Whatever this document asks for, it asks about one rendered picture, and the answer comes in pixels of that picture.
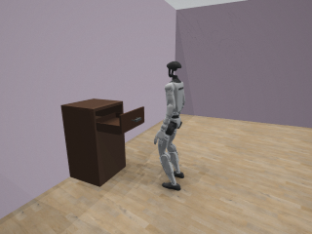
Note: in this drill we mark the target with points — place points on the left robot forearm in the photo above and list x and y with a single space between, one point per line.
168 117

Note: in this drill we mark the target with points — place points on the drawer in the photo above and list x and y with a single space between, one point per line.
119 123

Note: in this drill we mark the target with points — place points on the robot right upper arm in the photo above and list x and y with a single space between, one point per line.
183 97

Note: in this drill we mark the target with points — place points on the robot left thigh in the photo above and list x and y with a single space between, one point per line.
162 150

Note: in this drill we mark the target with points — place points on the robot left upper arm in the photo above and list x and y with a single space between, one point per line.
169 88

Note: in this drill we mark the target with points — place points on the cabinet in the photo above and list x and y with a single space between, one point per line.
93 157

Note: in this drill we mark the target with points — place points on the handle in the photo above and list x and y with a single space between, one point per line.
137 119

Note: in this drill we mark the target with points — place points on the left robot hand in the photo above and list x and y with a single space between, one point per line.
161 135

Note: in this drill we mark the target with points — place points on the left robot foot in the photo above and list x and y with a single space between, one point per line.
169 185

